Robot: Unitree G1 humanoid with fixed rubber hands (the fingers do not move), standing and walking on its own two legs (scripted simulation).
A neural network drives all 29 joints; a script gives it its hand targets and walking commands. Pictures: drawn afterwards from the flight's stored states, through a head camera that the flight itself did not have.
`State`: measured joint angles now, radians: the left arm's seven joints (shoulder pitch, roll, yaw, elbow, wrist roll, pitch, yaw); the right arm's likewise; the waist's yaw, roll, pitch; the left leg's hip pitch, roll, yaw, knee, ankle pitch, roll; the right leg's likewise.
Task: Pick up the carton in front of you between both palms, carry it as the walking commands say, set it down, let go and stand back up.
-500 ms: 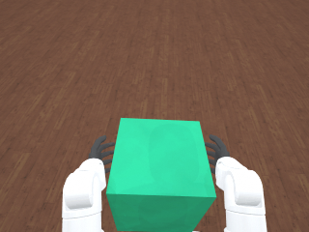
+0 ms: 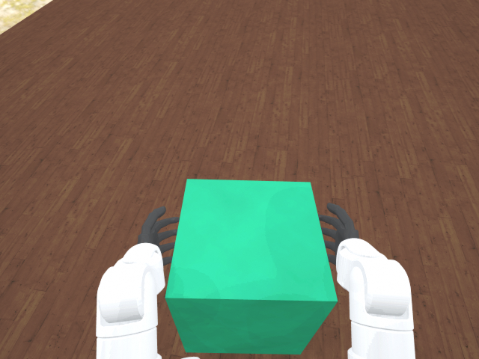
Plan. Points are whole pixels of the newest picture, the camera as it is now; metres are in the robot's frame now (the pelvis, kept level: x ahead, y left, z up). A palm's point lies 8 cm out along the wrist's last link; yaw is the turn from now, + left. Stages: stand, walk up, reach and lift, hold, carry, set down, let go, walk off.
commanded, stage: carry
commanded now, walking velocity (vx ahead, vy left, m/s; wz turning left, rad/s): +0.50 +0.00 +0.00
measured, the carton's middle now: (245, 270) +0.27 +0.01 -0.02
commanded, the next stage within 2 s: none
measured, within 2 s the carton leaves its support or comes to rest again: neither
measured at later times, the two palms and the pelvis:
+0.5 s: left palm (169, 136) +0.54 +0.16 +0.06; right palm (308, 132) +0.53 -0.13 +0.07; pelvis +0.26 +0.03 -0.01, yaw -3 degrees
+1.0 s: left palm (185, 111) +0.61 +0.13 +0.07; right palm (318, 110) +0.59 -0.16 +0.07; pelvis +0.34 +0.00 -0.02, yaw -3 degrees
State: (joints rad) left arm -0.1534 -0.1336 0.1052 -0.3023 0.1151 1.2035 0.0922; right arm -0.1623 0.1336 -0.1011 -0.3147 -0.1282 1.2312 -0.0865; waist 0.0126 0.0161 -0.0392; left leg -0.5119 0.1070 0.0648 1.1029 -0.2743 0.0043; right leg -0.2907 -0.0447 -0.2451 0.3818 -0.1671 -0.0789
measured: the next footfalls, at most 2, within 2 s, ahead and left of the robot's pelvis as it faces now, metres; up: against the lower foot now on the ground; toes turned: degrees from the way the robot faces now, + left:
left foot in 0.28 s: +0.37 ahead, +0.11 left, +0.00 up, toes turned -8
right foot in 0.50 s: +0.29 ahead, -0.11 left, +0.00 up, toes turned -2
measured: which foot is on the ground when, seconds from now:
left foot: up 0.00-0.26, down 0.28-1.00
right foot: down 0.00-0.30, up 0.32-0.48, down 0.50-1.00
